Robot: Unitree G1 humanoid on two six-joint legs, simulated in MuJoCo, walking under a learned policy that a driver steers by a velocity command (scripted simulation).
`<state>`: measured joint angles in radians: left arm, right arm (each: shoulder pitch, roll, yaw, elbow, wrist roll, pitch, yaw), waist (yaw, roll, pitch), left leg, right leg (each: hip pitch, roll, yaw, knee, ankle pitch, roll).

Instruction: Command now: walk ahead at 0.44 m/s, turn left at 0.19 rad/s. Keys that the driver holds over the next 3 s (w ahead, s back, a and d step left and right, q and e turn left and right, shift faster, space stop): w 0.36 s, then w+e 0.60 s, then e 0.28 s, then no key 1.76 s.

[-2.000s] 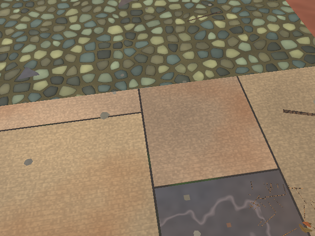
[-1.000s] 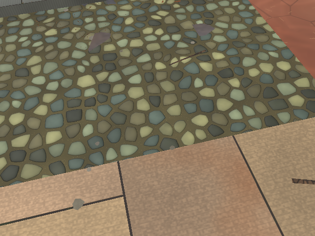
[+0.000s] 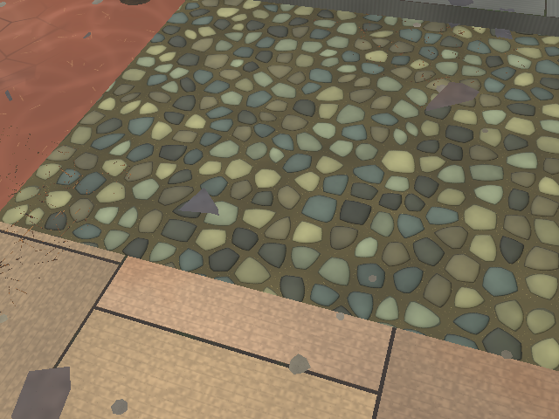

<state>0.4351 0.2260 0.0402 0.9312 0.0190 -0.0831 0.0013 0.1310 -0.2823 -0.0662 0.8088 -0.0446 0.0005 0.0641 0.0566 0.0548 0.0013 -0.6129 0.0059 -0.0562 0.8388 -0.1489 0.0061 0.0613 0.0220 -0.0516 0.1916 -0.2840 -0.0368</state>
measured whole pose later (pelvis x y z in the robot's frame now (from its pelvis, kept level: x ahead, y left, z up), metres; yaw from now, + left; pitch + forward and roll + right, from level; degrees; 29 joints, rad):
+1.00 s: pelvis +0.55 -0.01 +0.00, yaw -18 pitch +1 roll +0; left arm 0.37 0.26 0.07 0.93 0.00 -0.05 -0.01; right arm 0.09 -0.26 -0.03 0.78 -0.04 -0.03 0.01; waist 0.05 0.03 0.05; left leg -0.66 0.12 -0.05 0.87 -0.13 -0.05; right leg -0.09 0.16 0.08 0.30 -0.20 -0.14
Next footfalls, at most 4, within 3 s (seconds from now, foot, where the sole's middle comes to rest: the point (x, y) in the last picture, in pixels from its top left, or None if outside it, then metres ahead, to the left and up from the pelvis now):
0.14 left None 0.22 0.11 -0.78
0.68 right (347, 404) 0.53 -0.05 -0.78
1.18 left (307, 300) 0.81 0.05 -0.78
1.60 right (379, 346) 0.68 -0.13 -0.78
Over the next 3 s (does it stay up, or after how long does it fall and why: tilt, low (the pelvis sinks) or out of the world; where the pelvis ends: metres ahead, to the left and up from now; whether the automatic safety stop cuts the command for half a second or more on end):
stays up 0.71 -0.02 0.00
